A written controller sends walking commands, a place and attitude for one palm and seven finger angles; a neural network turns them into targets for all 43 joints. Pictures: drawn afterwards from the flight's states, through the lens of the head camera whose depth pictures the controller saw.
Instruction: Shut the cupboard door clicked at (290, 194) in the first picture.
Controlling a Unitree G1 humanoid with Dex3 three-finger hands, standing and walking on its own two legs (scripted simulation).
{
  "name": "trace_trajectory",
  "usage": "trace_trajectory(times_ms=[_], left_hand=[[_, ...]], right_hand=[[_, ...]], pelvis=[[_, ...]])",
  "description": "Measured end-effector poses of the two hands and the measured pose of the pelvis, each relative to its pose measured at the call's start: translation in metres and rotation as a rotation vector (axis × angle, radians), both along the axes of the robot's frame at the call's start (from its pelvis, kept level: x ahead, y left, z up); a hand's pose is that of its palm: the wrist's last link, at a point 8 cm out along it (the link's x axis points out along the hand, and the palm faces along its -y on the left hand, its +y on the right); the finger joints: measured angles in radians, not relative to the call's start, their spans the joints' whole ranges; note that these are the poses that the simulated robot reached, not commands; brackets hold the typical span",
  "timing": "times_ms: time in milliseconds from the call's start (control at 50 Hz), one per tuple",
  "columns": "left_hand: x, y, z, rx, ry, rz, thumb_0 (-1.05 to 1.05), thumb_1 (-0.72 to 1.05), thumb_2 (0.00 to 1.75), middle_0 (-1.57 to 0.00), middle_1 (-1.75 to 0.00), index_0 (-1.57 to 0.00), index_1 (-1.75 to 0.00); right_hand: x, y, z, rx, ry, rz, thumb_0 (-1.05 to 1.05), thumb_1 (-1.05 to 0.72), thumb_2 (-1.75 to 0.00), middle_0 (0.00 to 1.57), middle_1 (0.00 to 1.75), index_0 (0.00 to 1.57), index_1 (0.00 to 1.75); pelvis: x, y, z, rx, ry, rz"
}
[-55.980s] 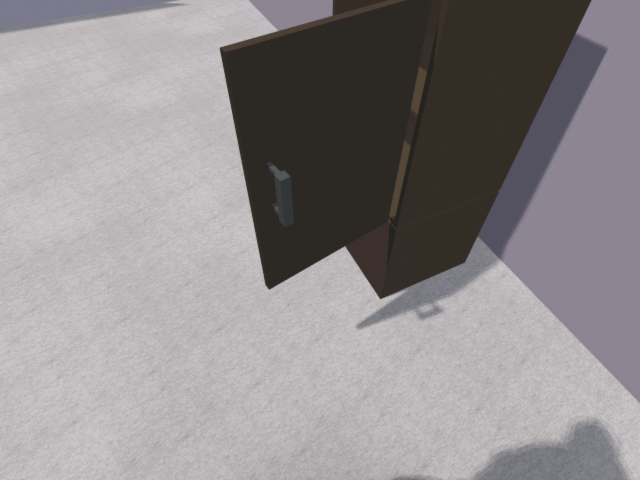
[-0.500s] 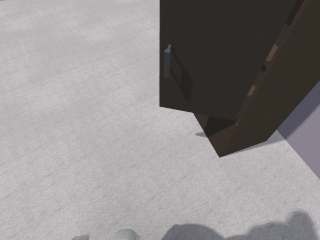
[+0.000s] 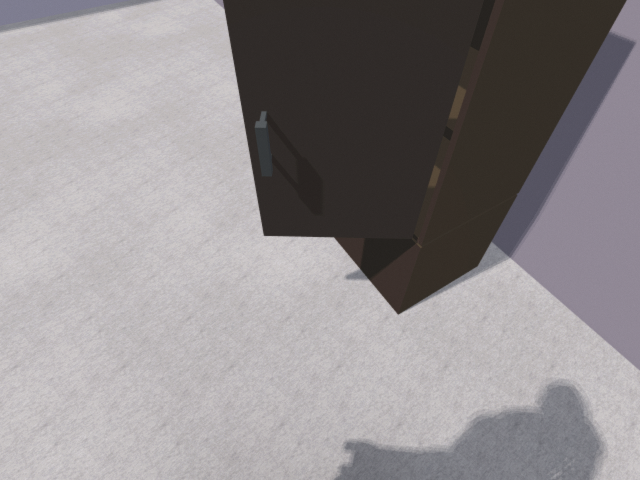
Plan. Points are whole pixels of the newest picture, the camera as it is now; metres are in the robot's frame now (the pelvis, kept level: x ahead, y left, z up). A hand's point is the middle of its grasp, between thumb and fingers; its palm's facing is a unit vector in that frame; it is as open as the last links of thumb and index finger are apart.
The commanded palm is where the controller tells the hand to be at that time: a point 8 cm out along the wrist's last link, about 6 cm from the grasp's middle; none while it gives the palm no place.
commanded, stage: take the last steps up to it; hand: left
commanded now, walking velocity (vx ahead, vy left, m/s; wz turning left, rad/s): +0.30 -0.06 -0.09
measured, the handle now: (265, 144) +0.72 +0.13 -0.02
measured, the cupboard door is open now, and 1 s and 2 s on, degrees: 57 57 57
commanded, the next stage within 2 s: come to a stop and stand still in 0.60 s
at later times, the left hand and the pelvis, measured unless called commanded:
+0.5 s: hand out of the picture +0.11 +0.18 -0.19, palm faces +0.00 -0.99 -0.13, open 7.4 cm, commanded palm none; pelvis +0.14 +0.01 +0.00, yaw -2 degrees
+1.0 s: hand (255, 343) +0.35 +0.13 -0.15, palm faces +0.00 -0.97 -0.22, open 7.2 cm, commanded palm none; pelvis +0.25 -0.05 +0.01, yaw -1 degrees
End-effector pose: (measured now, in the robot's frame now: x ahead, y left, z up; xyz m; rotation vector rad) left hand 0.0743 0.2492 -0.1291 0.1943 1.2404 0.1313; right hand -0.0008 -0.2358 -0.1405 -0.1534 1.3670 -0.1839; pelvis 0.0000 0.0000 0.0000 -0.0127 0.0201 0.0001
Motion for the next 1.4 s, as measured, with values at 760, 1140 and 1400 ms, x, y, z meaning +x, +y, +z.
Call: trace_trajectory(times_ms=[760,1140,1400], left_hand=[[0.230,-0.041,0.003,-0.006,-0.032,-0.043,0.01,0.91,0.90,-0.19,-0.30,-0.19,-0.29],[0.241,-0.036,-0.002,0.020,0.003,0.033,0.00,0.92,0.90,-0.20,-0.30,-0.20,-0.30],[0.176,0.021,-0.016,-0.002,0.125,0.093,0.01,0.91,0.90,-0.20,-0.30,-0.19,-0.29]], right_hand=[[0.170,-0.007,0.000,0.055,0.087,-0.081,0.01,-0.92,-0.90,0.20,0.30,0.20,0.30],[0.321,-0.040,0.012,-0.030,-0.108,0.039,0.01,-0.91,-0.90,0.20,0.30,0.20,0.30],[0.304,0.023,0.024,-0.043,-0.133,0.102,0.01,-0.91,-0.90,0.20,0.30,0.20,0.30]], pelvis=[[0.220,-0.028,0.005,0.028,-0.024,-0.044],[0.244,-0.024,0.006,0.024,-0.009,-0.004],[0.229,0.017,0.007,0.003,-0.009,-0.018]])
